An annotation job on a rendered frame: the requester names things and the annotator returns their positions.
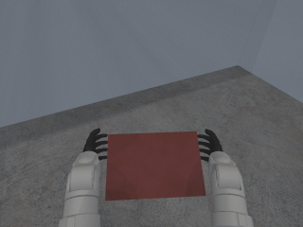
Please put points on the robot left forearm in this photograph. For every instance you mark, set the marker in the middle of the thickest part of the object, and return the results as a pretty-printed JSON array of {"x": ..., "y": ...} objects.
[{"x": 82, "y": 193}]

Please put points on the right robot hand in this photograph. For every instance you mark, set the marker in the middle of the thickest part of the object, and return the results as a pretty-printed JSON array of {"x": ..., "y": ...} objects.
[{"x": 213, "y": 145}]

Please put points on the left robot hand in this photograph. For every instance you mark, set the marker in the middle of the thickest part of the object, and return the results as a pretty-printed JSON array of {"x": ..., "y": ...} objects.
[{"x": 91, "y": 143}]

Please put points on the robot right forearm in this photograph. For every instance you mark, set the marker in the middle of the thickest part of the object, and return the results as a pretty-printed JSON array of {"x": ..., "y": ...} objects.
[{"x": 227, "y": 192}]

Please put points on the carton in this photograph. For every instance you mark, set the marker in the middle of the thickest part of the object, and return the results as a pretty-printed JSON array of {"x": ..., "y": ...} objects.
[{"x": 153, "y": 165}]

